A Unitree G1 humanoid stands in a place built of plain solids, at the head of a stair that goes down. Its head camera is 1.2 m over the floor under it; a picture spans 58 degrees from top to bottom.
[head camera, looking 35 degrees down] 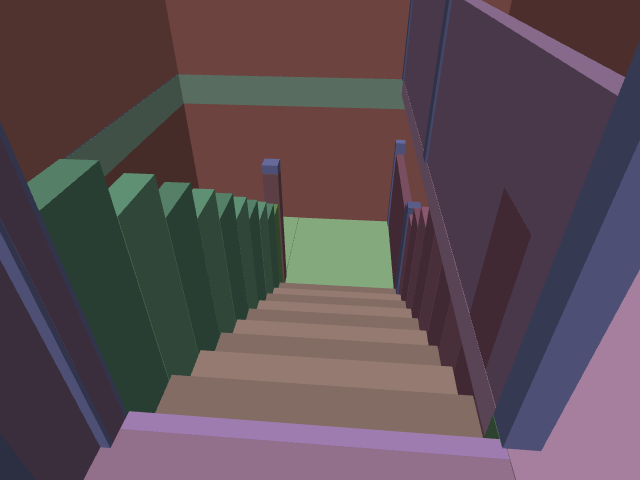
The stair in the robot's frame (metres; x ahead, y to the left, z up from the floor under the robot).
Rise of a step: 0.17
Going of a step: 0.27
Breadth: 1.13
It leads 5 degrees to the right of straight ahead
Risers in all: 10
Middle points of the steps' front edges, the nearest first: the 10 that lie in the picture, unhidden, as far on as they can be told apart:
0.75 0.03 0.00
1.02 0.00 -0.17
1.28 -0.02 -0.34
1.55 -0.04 -0.52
1.82 -0.06 -0.69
2.09 -0.08 -0.86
2.36 -0.11 -1.04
2.63 -0.13 -1.21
2.90 -0.15 -1.38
3.17 -0.17 -1.55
